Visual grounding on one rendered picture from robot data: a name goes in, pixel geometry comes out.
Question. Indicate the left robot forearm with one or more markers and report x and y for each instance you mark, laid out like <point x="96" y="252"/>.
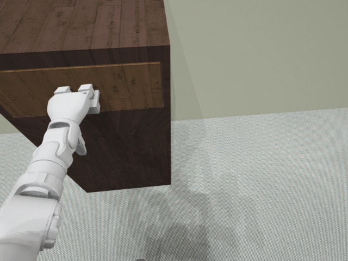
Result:
<point x="46" y="171"/>

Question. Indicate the drawer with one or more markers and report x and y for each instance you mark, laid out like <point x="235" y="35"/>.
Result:
<point x="122" y="86"/>

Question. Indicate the left robot upper arm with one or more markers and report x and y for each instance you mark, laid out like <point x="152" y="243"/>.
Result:
<point x="28" y="225"/>

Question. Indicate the left robot hand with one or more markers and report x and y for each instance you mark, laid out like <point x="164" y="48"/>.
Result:
<point x="72" y="106"/>

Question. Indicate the cabinet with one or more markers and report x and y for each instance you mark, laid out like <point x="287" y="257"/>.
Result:
<point x="125" y="148"/>

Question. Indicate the handle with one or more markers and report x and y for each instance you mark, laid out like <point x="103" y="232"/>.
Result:
<point x="95" y="106"/>

